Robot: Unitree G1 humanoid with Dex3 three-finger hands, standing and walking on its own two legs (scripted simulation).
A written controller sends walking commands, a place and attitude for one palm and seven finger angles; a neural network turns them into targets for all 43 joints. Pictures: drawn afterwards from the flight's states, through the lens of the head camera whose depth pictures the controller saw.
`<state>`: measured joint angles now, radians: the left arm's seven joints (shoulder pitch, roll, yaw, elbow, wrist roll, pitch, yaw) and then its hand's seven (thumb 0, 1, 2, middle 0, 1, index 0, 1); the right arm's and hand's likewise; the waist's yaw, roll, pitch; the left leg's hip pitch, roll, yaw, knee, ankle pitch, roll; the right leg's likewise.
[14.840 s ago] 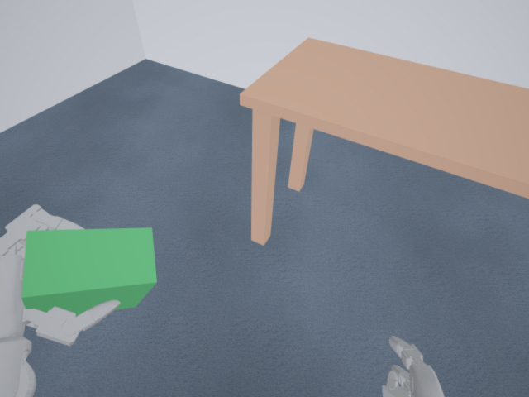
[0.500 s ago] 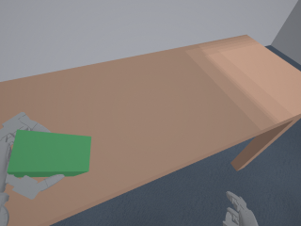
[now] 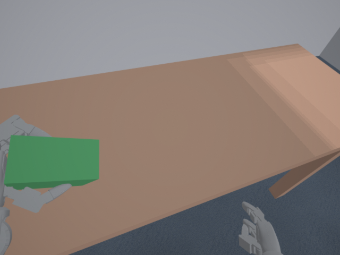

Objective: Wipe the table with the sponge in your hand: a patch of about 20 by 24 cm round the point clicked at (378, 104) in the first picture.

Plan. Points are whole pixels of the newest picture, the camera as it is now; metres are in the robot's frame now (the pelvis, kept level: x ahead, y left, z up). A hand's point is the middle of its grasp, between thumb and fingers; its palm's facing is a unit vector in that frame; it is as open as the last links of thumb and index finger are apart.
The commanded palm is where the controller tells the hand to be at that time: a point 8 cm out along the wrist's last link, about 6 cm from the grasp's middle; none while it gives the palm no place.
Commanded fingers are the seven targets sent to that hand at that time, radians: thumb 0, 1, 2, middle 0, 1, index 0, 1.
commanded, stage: come to a stop and stand still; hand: left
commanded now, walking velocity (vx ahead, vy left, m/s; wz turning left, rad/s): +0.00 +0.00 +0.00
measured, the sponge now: (66, 165) +0.23 +0.21 +0.14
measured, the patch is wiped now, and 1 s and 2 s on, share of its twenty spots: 0.00 0.00 0.00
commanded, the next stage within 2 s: look again from close up in 0.14 s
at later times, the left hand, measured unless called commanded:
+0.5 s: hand (45, 169) +0.21 +0.24 +0.15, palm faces +0.36 -0.85 -0.39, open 10.3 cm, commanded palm +0.16 +0.27 +0.17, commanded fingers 0.00 0.10 1.30 -1.20 -1.60 -1.20 -1.60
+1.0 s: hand (61, 171) +0.21 +0.21 +0.16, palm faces +0.31 -0.85 -0.43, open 10.3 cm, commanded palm +0.15 +0.24 +0.17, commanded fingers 0.00 0.10 1.30 -1.20 -1.60 -1.20 -1.60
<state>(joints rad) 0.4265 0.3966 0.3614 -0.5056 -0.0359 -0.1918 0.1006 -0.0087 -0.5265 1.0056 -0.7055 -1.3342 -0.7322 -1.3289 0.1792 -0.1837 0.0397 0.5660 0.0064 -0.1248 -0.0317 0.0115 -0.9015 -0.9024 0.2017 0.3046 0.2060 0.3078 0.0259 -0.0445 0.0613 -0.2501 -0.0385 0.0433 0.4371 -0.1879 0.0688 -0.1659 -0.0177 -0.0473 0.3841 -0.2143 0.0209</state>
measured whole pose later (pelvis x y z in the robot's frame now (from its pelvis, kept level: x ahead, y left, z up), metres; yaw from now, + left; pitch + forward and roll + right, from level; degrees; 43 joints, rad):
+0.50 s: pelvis +0.00 -0.01 +0.00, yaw +0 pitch +0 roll -2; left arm 0.44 0.37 0.34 -0.46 -0.03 -0.19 0.11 -0.01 -0.53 1.01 -0.70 -1.33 -0.73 -1.33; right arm 0.20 -0.21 0.02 0.59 0.01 -0.12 -0.04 0.01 -0.90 -0.90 0.20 0.30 0.20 0.30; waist 0.02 -0.01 0.04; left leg -0.25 -0.02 0.03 0.43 -0.18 0.06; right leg -0.16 0.00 -0.06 0.36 -0.20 0.01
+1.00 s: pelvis -0.01 -0.03 +0.00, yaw -1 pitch +1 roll -1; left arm 0.46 0.41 0.39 -0.56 -0.06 -0.21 0.08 -0.01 -0.53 1.01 -0.70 -1.33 -0.73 -1.33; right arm 0.16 -0.17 0.03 0.53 0.01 -0.13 -0.03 0.01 -0.90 -0.90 0.20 0.30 0.20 0.30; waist 0.03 -0.03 0.10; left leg -0.31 0.01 0.04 0.47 -0.18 0.02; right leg -0.24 0.03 -0.05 0.43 -0.21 -0.02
